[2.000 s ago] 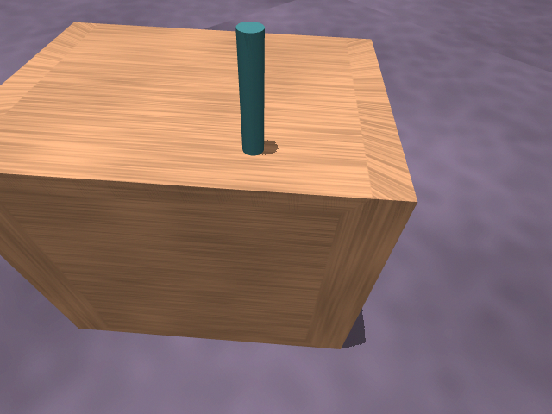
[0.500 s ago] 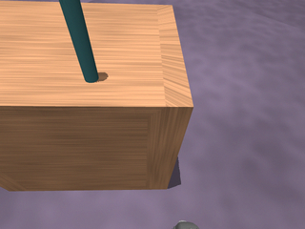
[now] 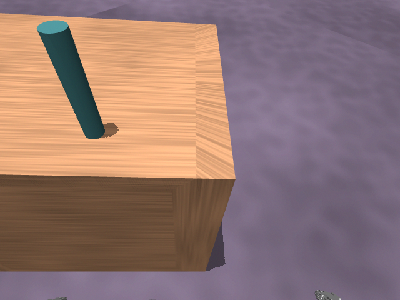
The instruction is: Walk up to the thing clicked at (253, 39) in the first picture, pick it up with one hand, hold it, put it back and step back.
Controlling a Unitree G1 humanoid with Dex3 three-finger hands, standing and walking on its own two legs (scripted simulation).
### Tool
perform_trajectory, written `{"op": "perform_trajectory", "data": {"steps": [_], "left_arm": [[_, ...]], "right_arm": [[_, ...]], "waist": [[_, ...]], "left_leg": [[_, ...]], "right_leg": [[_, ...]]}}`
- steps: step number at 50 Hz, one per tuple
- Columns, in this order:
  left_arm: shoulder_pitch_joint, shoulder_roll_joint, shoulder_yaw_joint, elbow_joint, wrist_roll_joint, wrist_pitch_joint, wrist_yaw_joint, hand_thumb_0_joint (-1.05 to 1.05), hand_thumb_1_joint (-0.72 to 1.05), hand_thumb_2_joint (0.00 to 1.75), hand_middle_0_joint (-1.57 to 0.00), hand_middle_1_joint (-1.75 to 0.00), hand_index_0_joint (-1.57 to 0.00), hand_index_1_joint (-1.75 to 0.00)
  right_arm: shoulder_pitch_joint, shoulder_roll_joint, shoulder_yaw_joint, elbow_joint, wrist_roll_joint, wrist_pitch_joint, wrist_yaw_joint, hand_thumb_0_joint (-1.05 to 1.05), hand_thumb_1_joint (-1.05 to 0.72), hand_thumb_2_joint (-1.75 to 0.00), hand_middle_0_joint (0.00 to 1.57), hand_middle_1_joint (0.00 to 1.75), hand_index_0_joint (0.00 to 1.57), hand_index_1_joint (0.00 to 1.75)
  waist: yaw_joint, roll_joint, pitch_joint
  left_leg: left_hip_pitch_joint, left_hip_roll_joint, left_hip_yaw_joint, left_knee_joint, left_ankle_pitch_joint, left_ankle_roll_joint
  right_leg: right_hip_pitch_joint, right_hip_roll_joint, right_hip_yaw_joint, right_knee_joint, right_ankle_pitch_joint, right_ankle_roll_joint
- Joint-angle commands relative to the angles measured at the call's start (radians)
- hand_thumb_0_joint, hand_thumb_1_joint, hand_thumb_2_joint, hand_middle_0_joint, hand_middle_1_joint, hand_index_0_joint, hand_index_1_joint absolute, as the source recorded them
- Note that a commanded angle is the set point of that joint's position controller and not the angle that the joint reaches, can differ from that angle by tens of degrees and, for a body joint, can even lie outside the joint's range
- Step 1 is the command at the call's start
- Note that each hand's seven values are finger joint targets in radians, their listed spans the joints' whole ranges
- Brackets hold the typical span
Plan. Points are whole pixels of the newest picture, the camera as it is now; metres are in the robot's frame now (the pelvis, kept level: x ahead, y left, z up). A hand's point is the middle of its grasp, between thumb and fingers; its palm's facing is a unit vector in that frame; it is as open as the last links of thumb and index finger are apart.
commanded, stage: walk up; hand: left
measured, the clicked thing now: (78, 89) +0.46 +0.26 +0.16
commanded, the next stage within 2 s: stand in 1.46 s
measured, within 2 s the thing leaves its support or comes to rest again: neither
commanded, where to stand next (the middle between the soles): +0.03 -0.01 m, yaw +2 degrees
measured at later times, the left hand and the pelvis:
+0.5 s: hand out of the picture +0.09 +0.24 -0.13, palm faces +0.00 -0.94 -0.34, open 7.4 cm; pelvis +0.00 -0.01 +0.02, yaw +1 degrees
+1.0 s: hand out of the picture +0.05 +0.27 -0.14, palm faces +0.01 -0.94 -0.34, open 7.4 cm; pelvis -0.01 +0.01 +0.02, yaw +1 degrees
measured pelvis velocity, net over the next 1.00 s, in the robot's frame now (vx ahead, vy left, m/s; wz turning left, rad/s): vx -0.01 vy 0.01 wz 0.02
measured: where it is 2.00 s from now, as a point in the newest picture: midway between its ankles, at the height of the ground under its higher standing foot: outside the picture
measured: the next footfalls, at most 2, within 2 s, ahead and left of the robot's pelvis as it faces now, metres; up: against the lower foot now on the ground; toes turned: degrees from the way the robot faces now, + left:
none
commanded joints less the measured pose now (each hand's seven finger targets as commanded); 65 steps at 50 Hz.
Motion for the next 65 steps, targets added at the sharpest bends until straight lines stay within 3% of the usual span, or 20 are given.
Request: {"op": "perform_trajectory", "data": {"steps": [1,3,6,10,16,20,25,31,37,46,57,65], "left_arm": [[-0.045,0.232,0.053,-0.038,-0.001,-0.031,0.025,0.00,0.90,0.90,-0.20,-0.30,-0.20,-0.30],[-0.048,0.211,0.043,-0.018,-0.004,-0.030,0.027,0.00,0.90,0.90,-0.20,-0.30,-0.20,-0.30],[-0.067,0.222,0.043,0.009,0.001,-0.035,0.030,0.00,0.90,0.90,-0.20,-0.30,-0.20,-0.30],[-0.114,0.216,0.042,0.032,0.004,-0.032,0.031,0.00,0.90,0.90,-0.20,-0.30,-0.20,-0.30],[-0.163,0.212,0.041,0.059,0.010,-0.028,0.027,0.00,0.90,0.90,-0.20,-0.30,-0.20,-0.30],[-0.165,0.210,0.045,0.083,0.011,-0.027,0.026,0.00,0.90,0.90,-0.20,-0.30,-0.20,-0.30],[-0.173,0.206,0.044,0.106,0.012,-0.019,0.021,0.00,0.90,0.90,-0.20,-0.30,-0.20,-0.30],[-0.154,0.192,0.043,0.129,0.016,-0.013,0.015,0.00,0.90,0.90,-0.20,-0.30,-0.20,-0.30],[-0.136,0.180,0.041,0.140,0.016,-0.015,0.015,0.00,0.90,0.90,-0.20,-0.30,-0.20,-0.30],[-0.108,0.170,0.033,0.157,0.016,-0.013,0.017,0.00,0.90,0.90,-0.20,-0.30,-0.20,-0.30],[-0.101,0.179,0.033,0.150,0.019,-0.020,0.022,0.00,0.90,0.90,-0.20,-0.30,-0.20,-0.30],[-0.106,0.182,0.033,0.146,0.019,-0.019,0.025,0.00,0.90,0.90,-0.20,-0.30,-0.20,-0.30]], "right_arm": [[-0.010,-0.236,-0.071,-0.028,0.006,-0.012,-0.016,0.00,-0.90,-0.90,0.20,0.30,0.20,0.30],[-0.052,-0.240,-0.068,-0.016,0.005,-0.012,-0.014,0.00,-0.90,-0.90,0.20,0.30,0.20,0.30],[-0.079,-0.219,-0.060,0.002,0.008,-0.002,-0.008,0.00,-0.90,-0.90,0.20,0.30,0.20,0.30],[-0.104,-0.215,-0.056,0.039,0.008,0.007,-0.002,0.00,-0.90,-0.90,0.20,0.30,0.20,0.30],[-0.130,-0.218,-0.053,0.087,-0.004,0.013,0.004,0.00,-0.90,-0.90,0.20,0.30,0.20,0.30],[-0.128,-0.215,-0.047,0.115,-0.005,0.008,0.003,0.00,-0.90,-0.90,0.20,0.30,0.20,0.30],[-0.139,-0.219,-0.047,0.139,-0.010,0.005,0.001,0.00,-0.90,-0.90,0.20,0.30,0.20,0.30],[-0.129,-0.226,-0.051,0.155,-0.012,0.001,-0.001,0.00,-0.90,-0.90,0.20,0.30,0.20,0.30],[-0.122,-0.218,-0.053,0.158,-0.011,-0.003,-0.002,0.00,-0.90,-0.90,0.20,0.30,0.20,0.30],[-0.124,-0.220,-0.059,0.161,-0.013,0.000,-0.002,0.00,-0.90,-0.90,0.20,0.30,0.20,0.30],[-0.124,-0.212,-0.058,0.157,-0.008,0.000,-0.001,0.00,-0.90,-0.90,0.20,0.30,0.20,0.30],[-0.136,-0.212,-0.058,0.153,-0.009,0.005,0.000,0.00,-0.90,-0.90,0.20,0.30,0.20,0.30]], "waist": [[-0.023,0.034,-0.160],[-0.009,0.023,-0.150],[-0.012,-0.042,-0.138],[-0.013,-0.074,-0.132],[-0.017,-0.043,-0.116],[-0.011,-0.021,-0.147],[-0.010,0.030,-0.094],[-0.014,0.053,-0.099],[-0.014,0.038,-0.128],[-0.015,0.042,-0.096],[-0.018,0.018,-0.136],[-0.018,0.026,-0.120]], "left_leg": [[0.182,0.083,-0.114,-0.121,0.361,0.040],[0.179,0.093,-0.112,-0.115,0.432,0.048],[0.176,0.081,-0.096,-0.134,0.408,0.049],[0.193,0.072,-0.087,-0.180,0.359,0.038],[0.223,0.070,-0.092,-0.258,0.279,0.019],[0.233,0.083,-0.097,-0.280,0.326,0.019],[0.211,0.090,-0.115,-0.338,0.216,0.011],[0.171,0.105,-0.147,-0.391,0.096,0.017],[0.183,0.109,-0.148,-0.380,0.153,0.021],[0.148,0.113,-0.183,-0.414,0.089,0.020],[0.192,0.096,-0.151,-0.359,0.261,0.017],[0.194,0.094,-0.148,-0.356,0.267,0.016]], "right_leg": [[-0.015,-0.146,0.130,-0.106,0.393,-0.066],[0.008,-0.133,0.102,-0.133,0.434,-0.049],[0.040,-0.149,0.116,-0.169,0.506,-0.045],[0.057,-0.154,0.112,-0.215,0.489,-0.032],[0.052,-0.160,0.122,-0.316,0.328,-0.028],[0.106,-0.151,0.098,-0.326,0.366,-0.024],[0.062,-0.144,0.099,-0.355,0.207,-0.029],[0.084,-0.128,0.084,-0.351,0.156,-0.032],[0.098,-0.127,0.077,-0.351,0.186,-0.024],[0.078,-0.119,0.067,-0.351,0.162,-0.022],[0.098,-0.138,0.061,-0.352,0.250,-0.013],[0.087,-0.141,0.056,-0.352,0.261,-0.012]]}}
